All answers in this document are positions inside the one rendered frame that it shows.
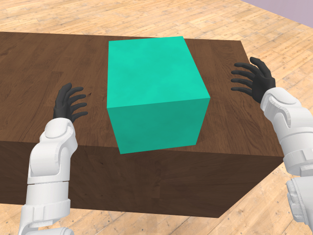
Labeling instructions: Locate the left robot forearm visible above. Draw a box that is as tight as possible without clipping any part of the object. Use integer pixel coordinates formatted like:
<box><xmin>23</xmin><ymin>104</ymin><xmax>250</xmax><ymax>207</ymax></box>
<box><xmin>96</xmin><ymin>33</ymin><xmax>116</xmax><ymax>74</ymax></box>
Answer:
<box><xmin>18</xmin><ymin>118</ymin><xmax>78</xmax><ymax>235</ymax></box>

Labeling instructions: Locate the right robot forearm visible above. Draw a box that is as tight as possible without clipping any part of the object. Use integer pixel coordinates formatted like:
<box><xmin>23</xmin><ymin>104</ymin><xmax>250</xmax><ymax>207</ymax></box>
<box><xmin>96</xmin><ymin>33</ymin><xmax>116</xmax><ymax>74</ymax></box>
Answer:
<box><xmin>260</xmin><ymin>87</ymin><xmax>313</xmax><ymax>177</ymax></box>

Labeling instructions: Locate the carton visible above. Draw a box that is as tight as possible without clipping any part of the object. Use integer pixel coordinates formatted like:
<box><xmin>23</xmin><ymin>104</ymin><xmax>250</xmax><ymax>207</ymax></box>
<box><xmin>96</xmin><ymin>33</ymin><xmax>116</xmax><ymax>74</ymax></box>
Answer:
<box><xmin>107</xmin><ymin>36</ymin><xmax>210</xmax><ymax>154</ymax></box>

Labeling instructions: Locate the robot right hand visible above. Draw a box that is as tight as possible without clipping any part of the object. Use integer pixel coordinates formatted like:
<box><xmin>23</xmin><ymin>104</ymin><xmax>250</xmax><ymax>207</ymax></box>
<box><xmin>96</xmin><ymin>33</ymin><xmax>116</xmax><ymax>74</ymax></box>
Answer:
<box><xmin>231</xmin><ymin>57</ymin><xmax>276</xmax><ymax>103</ymax></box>

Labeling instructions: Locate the pedestal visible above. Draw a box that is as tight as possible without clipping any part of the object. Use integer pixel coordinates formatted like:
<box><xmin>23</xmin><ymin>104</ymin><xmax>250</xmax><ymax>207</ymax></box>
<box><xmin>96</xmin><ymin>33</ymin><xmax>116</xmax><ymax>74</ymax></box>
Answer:
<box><xmin>0</xmin><ymin>32</ymin><xmax>284</xmax><ymax>218</ymax></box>

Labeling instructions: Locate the robot left hand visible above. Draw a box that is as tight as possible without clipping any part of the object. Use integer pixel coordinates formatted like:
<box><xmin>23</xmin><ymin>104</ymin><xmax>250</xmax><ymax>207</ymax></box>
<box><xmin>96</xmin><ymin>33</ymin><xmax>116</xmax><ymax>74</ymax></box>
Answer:
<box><xmin>53</xmin><ymin>83</ymin><xmax>88</xmax><ymax>123</ymax></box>

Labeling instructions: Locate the robot right upper arm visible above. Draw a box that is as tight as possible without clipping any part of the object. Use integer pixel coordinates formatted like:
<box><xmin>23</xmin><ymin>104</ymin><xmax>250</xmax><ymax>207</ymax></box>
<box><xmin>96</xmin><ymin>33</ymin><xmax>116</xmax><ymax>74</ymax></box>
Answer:
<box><xmin>286</xmin><ymin>176</ymin><xmax>313</xmax><ymax>233</ymax></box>

